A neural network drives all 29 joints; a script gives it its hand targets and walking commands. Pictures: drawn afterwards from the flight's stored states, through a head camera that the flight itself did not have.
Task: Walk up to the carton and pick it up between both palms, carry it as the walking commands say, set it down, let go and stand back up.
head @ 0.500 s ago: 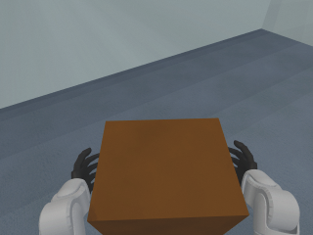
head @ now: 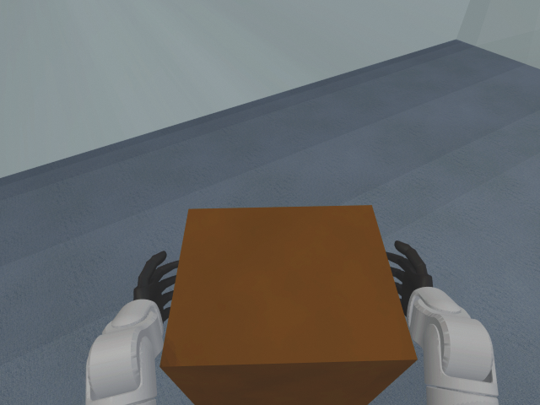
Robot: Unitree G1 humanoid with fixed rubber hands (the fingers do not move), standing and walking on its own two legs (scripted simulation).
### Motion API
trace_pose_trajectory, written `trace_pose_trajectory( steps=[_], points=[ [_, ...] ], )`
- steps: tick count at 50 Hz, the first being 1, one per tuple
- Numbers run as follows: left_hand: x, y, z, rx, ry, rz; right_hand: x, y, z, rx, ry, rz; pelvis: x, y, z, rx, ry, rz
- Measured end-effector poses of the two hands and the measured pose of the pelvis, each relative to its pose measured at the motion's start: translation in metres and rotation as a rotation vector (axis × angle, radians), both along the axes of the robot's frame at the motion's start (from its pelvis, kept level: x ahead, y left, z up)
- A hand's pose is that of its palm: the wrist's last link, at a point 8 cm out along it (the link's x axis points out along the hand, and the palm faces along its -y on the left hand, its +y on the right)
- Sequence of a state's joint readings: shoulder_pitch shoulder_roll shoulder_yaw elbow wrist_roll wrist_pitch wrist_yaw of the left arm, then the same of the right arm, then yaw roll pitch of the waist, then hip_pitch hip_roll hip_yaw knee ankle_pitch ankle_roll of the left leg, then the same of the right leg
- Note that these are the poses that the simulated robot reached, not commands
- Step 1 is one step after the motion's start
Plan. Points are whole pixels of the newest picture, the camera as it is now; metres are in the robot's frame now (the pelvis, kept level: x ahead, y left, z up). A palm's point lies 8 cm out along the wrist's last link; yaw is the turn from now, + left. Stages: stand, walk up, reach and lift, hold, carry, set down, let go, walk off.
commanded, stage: carry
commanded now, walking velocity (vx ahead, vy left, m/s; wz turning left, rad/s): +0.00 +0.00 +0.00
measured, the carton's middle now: (282, 315) +0.27 +0.00 -0.01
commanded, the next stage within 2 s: hold in 1.36 s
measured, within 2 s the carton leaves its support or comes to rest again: neither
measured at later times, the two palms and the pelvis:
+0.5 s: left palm (155, 304) +0.26 +0.18 +0.06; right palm (413, 294) +0.26 -0.18 +0.06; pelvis +0.00 +0.00 +0.00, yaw +0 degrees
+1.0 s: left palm (152, 302) +0.27 +0.18 +0.05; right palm (407, 294) +0.27 -0.18 +0.05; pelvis +0.00 +0.01 +0.00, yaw +0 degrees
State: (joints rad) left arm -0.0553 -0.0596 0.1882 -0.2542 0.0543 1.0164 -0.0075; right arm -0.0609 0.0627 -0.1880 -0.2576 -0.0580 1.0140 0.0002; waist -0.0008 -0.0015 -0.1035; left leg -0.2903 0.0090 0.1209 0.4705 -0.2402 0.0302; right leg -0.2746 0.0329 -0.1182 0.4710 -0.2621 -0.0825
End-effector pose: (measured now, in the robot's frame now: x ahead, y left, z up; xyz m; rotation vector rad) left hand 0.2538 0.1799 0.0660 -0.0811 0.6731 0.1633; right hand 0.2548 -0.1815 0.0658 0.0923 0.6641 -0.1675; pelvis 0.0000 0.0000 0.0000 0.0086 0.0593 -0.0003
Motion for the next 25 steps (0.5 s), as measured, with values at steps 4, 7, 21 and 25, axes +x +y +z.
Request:
trace_pose_trajectory(
  steps=[4,7,21,25],
  points=[
    [0.003,-0.001,0.003,0.001,-0.03,0.001,0.002,-0.001,0.0,0.012,-0.03,-0.008,0.001,0.0,0.0,0.0,0.003,-0.002],
    [0.005,-0.002,0.004,0.0,-0.042,0.001,0.003,-0.002,0.001,0.015,-0.042,-0.011,0.002,0.0,0.0,0.0,0.005,-0.003],
    [0.007,-0.002,-0.01,0.021,-0.015,-0.016,0.007,-0.002,-0.009,-0.029,-0.015,0.017,0.005,-0.002,0.0,-0.002,-0.002,-0.005],
    [0.01,-0.002,-0.01,0.024,-0.025,-0.021,0.008,-0.002,-0.01,-0.029,-0.025,0.013,0.003,-0.001,0.0,-0.002,-0.001,-0.007]
  ],
)
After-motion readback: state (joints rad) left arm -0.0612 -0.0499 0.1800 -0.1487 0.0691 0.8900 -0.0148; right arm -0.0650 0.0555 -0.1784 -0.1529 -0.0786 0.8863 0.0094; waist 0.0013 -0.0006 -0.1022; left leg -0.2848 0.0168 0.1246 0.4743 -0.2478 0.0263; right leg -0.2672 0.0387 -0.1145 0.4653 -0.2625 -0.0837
